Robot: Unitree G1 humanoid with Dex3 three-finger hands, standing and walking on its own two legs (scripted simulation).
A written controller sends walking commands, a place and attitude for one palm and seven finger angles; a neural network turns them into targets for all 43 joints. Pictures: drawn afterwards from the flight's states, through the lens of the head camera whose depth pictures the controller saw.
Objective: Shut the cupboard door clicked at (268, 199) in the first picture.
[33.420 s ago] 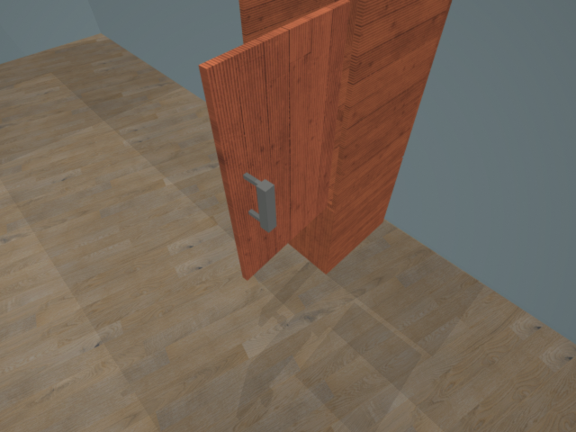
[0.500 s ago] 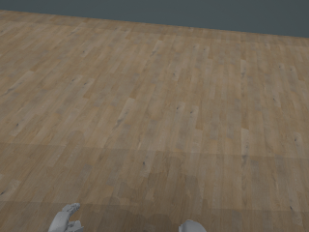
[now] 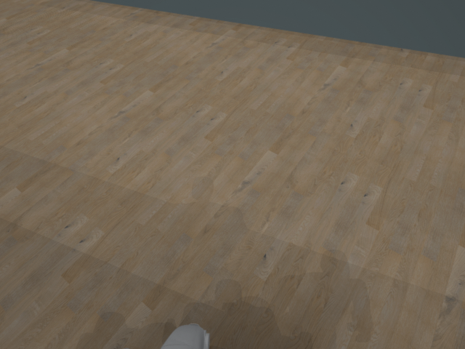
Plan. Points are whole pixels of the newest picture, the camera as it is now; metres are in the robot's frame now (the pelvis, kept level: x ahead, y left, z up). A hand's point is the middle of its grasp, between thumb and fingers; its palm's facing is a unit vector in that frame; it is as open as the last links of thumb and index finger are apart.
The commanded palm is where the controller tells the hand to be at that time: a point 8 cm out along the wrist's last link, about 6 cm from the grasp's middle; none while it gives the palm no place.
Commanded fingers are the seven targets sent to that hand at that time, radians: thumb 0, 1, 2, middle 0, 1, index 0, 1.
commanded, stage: walk to a spot facing it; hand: left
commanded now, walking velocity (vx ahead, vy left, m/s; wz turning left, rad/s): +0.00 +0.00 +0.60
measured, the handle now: out of the picture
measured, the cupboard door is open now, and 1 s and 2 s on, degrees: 61 61 61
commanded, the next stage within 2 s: turn to face it in 0.20 s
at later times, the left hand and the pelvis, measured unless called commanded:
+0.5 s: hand out of the picture +0.06 +0.28 -0.17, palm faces +0.25 -0.94 -0.23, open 7.4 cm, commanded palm none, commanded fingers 0.00 0.90 0.90 -0.20 -0.30 -0.20 -0.30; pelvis +0.04 +0.06 +0.00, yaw +11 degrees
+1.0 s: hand out of the picture +0.12 +0.23 -0.17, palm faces -0.05 -0.97 -0.22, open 7.4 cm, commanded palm none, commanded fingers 0.00 0.90 0.90 -0.20 -0.30 -0.20 -0.30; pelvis +0.06 +0.04 +0.00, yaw -6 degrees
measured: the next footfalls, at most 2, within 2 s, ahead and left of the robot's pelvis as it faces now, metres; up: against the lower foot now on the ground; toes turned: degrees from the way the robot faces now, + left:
left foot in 0.20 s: +0.06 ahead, +0.14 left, +0.00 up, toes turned +12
right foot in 0.70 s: +0.09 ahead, -0.07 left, +0.00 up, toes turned -1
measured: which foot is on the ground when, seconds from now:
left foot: up 0.00-0.18, down 0.20-0.72, up 0.74-1.00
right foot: down 0.00-0.20, up 0.22-0.68, down 0.70-1.00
